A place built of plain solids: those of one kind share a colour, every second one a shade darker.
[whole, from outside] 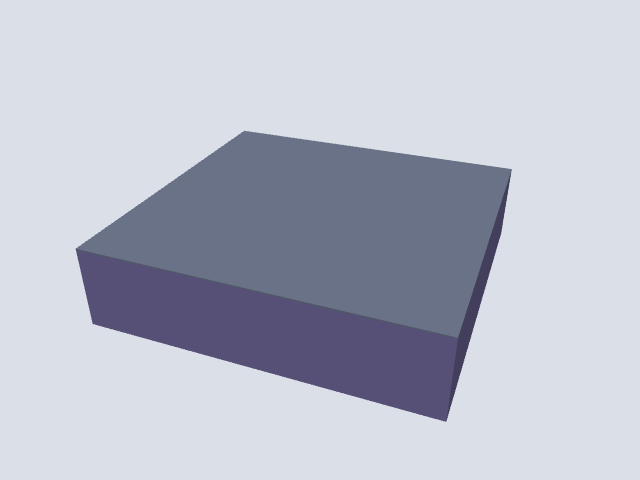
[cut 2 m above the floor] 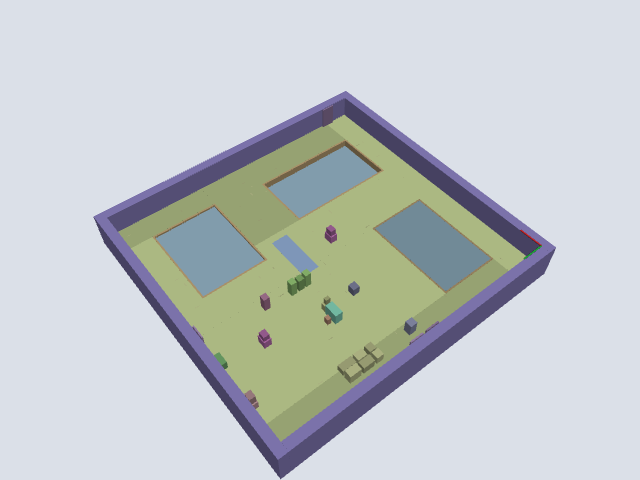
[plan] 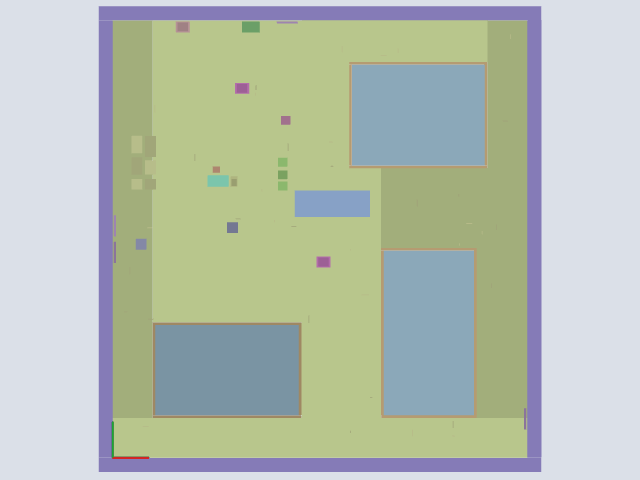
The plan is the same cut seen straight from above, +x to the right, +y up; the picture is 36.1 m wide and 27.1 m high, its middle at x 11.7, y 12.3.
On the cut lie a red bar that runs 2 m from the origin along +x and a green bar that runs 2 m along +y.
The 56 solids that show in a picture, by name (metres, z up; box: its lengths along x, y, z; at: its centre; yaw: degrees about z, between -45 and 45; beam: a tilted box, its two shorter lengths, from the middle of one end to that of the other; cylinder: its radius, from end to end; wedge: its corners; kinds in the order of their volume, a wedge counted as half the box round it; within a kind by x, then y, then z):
{
 "floor_deck_1": {"box": [2.25, 22.45, 1.3], "at": [1.12, 13.47, -0.65]},
 "floor_deck_2": {"box": [8.4, 17.05, 1.3], "at": [6.45, 16.18, -0.65]},
 "floor_deck_3": {"box": [23.4, 2.25, 1.3], "at": [11.7, 1.12, -0.65]},
 "floor_deck_4": {"box": [2.7, 8.35, 1.3], "at": [12.0, 20.52, -0.65]},
 "floor_deck_5": {"box": [4.5, 14.1, 1.3], "at": [12.9, 9.3, -0.65]},
 "floor_deck_6": {"box": [7.8, 2.35, 1.3], "at": [17.25, 23.52, -0.65]},
 "floor_deck_7": {"box": [5.4, 4.5, 1.3], "at": [17.85, 14.1, -0.65]},
 "floor_deck_8": {"box": [2.85, 14.1, 1.3], "at": [21.98, 9.3, -0.65]},
 "floor_deck_9": {"box": [2.25, 8.35, 1.3], "at": [22.27, 20.52, -0.65]},
 "wall_1": {"box": [0.8, 24.7, 6.48], "at": [-0.4, 12.35, 1.94]},
 "wall_2": {"box": [25.0, 0.8, 6.48], "at": [11.7, -0.4, 1.94]},
 "wall_3": {"box": [25.0, 0.8, 6.48], "at": [11.7, 25.1, 1.94]},
 "wall_4": {"box": [0.8, 24.7, 6.48], "at": [23.8, 12.35, 1.94]},
 "floor_lift_1": {"box": [8.1, 5.1, 1.3], "at": [6.45, 4.95, -0.65]},
 "floor_lift_2": {"box": [7.5, 5.7, 1.14], "at": [17.25, 19.35, -0.73]},
 "floor_lift_3": {"box": [5.1, 9.3, 0.68], "at": [17.85, 7.05, -0.96]},
 "ceil_1": {"box": [25.0, 26.3, 0.1], "at": [11.7, 12.35, 5.13]},
 "floor_trim_1": {"box": [0.15, 5.1, 1.3], "at": [2.33, 4.95, -0.65]},
 "floor_trim_2": {"box": [8.25, 0.15, 1.3], "at": [6.38, 7.58, -0.65]},
 "floor_trim_3": {"box": [8.4, 0.15, 1.3], "at": [6.45, 2.33, -0.65]},
 "floor_trim_4": {"box": [0.15, 5.25, 1.3], "at": [10.57, 5.02, -0.65]},
 "floor_trim_5": {"box": [0.15, 5.7, 1.3], "at": [13.43, 19.35, -0.65]},
 "floor_trim_6": {"box": [0.15, 9.3, 1.3], "at": [15.22, 7.05, -0.65]},
 "floor_trim_7": {"box": [7.65, 0.15, 1.3], "at": [17.18, 22.27, -0.65]},
 "floor_trim_8": {"box": [7.8, 0.15, 1.3], "at": [17.25, 16.43, -0.65]},
 "floor_trim_9": {"box": [5.25, 0.15, 1.3], "at": [17.78, 11.78, -0.65]},
 "floor_trim_10": {"box": [5.4, 0.15, 1.3], "at": [17.85, 2.33, -0.65]},
 "floor_trim_11": {"box": [0.15, 9.45, 1.3], "at": [20.48, 7.12, -0.65]},
 "floor_trim_12": {"box": [0.15, 5.85, 1.3], "at": [21.07, 19.42, -0.65]},
 "case_cases_1": {"box": [0.62, 0.6, 0.74], "at": [1.36, 15.45, 0.37]},
 "case_cases_2": {"box": [0.62, 1.0, 0.74], "at": [1.36, 16.48, 0.37]},
 "case_cases_3": {"box": [0.62, 1.0, 0.92], "at": [1.36, 17.69, 0.46]},
 "case_cases_4": {"box": [0.62, 0.6, 0.56], "at": [2.13, 15.45, 0.28]},
 "case_cases_5": {"box": [0.62, 0.8, 0.56], "at": [2.13, 16.4, 0.28]},
 "case_cases_6": {"box": [0.62, 1.2, 0.56], "at": [2.13, 17.58, 0.28]},
 "scenery_1": {"box": [0.12, 1.2, 2.9], "at": [0.12, 11.6, 1.45]},
 "scenery_2": {"box": [0.12, 1.2, 2.7], "at": [0.12, 13.1, 1.35]},
 "scenery_3": {"box": [1.2, 0.12, 2.6], "at": [9.85, 24.58, 1.3]},
 "scenery_4": {"box": [0.12, 1.2, 2.8], "at": [23.28, 2.2, 1.4]},
 "chairs_chair_1": {"box": [0.54, 0.5, 1.38], "at": [9.6, 15.35, 0.69]},
 "chairs_chair_2": {"box": [0.54, 0.5, 1.22], "at": [9.6, 15.98, 0.61]},
 "chairs_chair_3": {"box": [0.54, 0.5, 1.38], "at": [9.6, 16.69, 0.69]},
 "stack_stray_1": {"box": [0.8, 0.62, 0.74], "at": [7.3, 20.86, 0.37]},
 "stack_stray_2": {"box": [0.6, 0.5, 0.5], "at": [7.3, 20.86, 0.99]},
 "stack_stray_3": {"box": [0.8, 0.62, 0.74], "at": [11.9, 11.06, 0.37]},
 "stack_stray_4": {"box": [0.6, 0.5, 0.56], "at": [11.9, 11.06, 1.02]},
 "desk_desk_1": {"box": [1.2, 0.65, 1.04], "at": [5.95, 15.62, 0.52]},
 "case_stray_1": {"box": [0.6, 0.62, 1.1], "at": [1.6, 12.06, 0.55]},
 "case_stray_2": {"box": [0.62, 0.6, 0.74], "at": [6.76, 13.0, 0.37]},
 "stack_wall_1": {"box": [0.8, 0.62, 0.74], "at": [3.95, 24.33, 0.37]},
 "stack_wall_2": {"box": [0.6, 0.5, 0.74], "at": [3.95, 24.33, 1.11]},
 "case_wall_1": {"box": [1.0, 0.62, 0.74], "at": [7.8, 24.33, 0.37]},
 "chairs_stray_1": {"box": [0.54, 0.5, 1.32], "at": [9.77, 19.05, 0.66]},
 "vinyl_1": {"box": [4.25, 1.5, 0.05], "at": [12.39, 14.35, -0.02]},
 "stool_desk_1": {"box": [0.4, 0.35, 0.62], "at": [5.85, 16.27, 0.31]},
 "stack_desk_1": {"box": [0.3, 0.4, 0.55], "at": [6.85, 15.55, 1.01]}
}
